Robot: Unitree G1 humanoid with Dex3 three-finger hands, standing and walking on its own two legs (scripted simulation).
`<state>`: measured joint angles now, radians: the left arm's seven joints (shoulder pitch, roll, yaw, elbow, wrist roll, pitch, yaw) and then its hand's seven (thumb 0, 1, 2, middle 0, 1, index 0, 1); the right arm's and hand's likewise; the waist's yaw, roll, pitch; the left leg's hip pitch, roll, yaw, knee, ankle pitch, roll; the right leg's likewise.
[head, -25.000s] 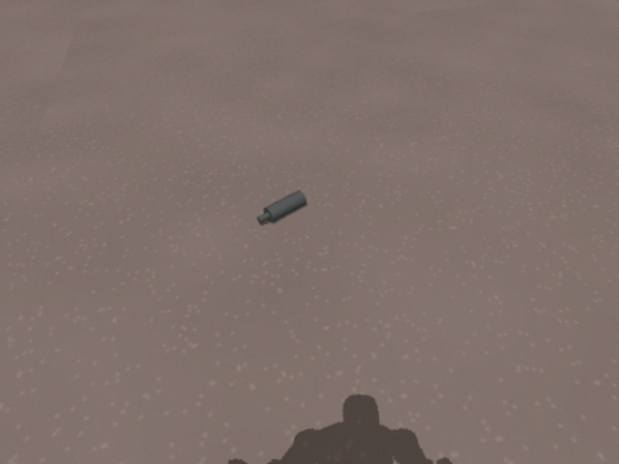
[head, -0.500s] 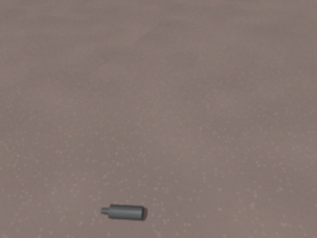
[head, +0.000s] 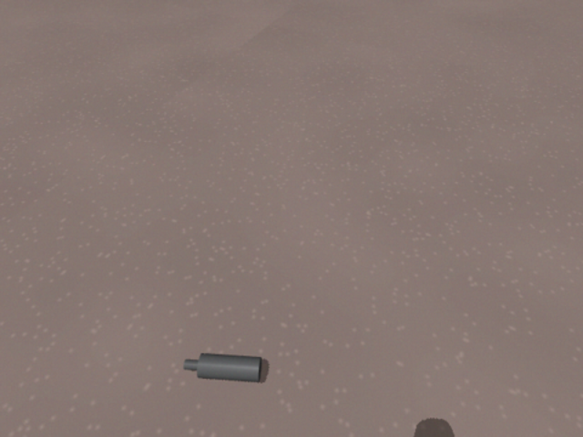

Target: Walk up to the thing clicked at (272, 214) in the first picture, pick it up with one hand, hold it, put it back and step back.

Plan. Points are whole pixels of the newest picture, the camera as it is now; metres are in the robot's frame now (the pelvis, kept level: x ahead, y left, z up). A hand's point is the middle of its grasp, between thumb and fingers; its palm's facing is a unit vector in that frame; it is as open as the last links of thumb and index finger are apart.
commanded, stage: walk up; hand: left
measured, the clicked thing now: (222, 366) +0.48 +0.25 -0.74
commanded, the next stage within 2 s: none
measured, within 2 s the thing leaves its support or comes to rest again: neither
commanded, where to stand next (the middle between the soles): +0.12 +0.00 m, yaw -4 degrees
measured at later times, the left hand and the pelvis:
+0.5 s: hand out of the picture +0.03 +0.30 -0.18, palm faces -0.11 -0.92 -0.37, open 7.4 cm; pelvis -0.10 +0.04 -0.01, yaw -3 degrees
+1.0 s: hand out of the picture -0.10 +0.29 -0.17, palm faces -0.04 -0.93 -0.37, open 7.4 cm; pelvis -0.25 +0.04 -0.02, yaw -3 degrees
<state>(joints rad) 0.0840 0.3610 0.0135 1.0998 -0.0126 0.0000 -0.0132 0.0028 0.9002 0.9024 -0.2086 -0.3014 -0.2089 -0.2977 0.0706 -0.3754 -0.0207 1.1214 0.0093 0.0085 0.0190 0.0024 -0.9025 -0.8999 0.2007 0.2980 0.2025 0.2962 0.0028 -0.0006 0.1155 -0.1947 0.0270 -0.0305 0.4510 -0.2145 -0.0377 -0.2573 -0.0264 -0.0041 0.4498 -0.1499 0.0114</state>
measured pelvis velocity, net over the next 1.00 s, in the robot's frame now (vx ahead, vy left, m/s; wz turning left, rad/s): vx -0.25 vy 0.04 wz -0.05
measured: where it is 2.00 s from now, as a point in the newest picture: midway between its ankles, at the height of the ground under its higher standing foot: outside the picture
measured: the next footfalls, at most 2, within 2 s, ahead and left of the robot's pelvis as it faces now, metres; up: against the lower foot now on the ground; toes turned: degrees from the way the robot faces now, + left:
left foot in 0.20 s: -0.01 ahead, +0.13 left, +0.00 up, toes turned +0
right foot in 0.58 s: -0.11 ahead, -0.10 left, +0.00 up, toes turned -2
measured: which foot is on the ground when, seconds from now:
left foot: down 0.00-0.08, up 0.10-0.18, down 0.20-0.64, up 0.66-0.90, down 0.92-1.00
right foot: down 0.00-0.22, up 0.24-0.56, down 0.58-0.94, up 0.96-1.00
